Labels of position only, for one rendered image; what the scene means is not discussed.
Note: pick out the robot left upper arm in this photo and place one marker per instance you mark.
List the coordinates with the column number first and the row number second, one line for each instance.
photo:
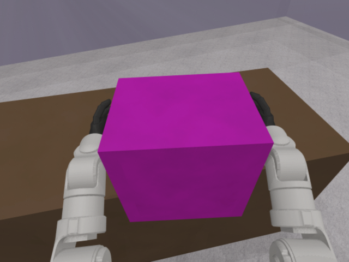
column 96, row 253

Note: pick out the carton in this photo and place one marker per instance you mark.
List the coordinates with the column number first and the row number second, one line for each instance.
column 184, row 146

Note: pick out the robot right upper arm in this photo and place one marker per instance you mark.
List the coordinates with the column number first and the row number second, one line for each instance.
column 300, row 250

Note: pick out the left robot forearm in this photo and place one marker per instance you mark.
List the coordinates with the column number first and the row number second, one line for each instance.
column 84, row 191

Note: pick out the robot right hand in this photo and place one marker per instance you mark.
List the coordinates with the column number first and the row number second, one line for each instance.
column 263, row 109

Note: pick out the right robot forearm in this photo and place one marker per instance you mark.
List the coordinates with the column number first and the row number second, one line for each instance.
column 293, row 207

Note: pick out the pedestal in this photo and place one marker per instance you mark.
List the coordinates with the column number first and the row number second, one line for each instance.
column 38, row 137

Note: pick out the robot left hand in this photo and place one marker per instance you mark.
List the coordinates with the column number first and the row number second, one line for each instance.
column 100, row 117

